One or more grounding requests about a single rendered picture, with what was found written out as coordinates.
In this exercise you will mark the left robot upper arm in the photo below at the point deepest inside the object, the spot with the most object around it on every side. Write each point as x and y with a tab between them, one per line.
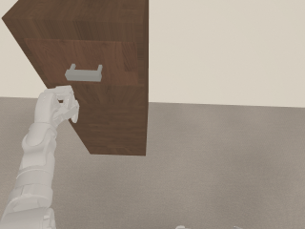
35	218

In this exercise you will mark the cabinet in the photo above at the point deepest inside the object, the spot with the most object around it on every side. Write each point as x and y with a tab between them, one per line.
112	119

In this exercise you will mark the left robot hand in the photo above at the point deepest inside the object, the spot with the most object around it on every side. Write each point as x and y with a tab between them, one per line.
49	110

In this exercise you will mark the handle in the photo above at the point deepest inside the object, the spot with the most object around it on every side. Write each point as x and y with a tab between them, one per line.
84	75

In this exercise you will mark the robot left forearm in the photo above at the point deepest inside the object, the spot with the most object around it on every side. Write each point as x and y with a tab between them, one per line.
34	179

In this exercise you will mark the drawer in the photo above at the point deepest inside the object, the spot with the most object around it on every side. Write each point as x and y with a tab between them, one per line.
55	56

